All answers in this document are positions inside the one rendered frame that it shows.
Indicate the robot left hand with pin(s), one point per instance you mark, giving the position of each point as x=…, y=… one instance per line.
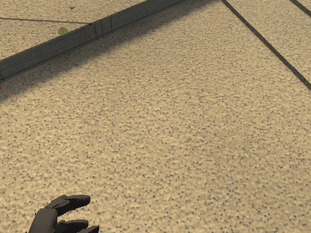
x=45, y=221

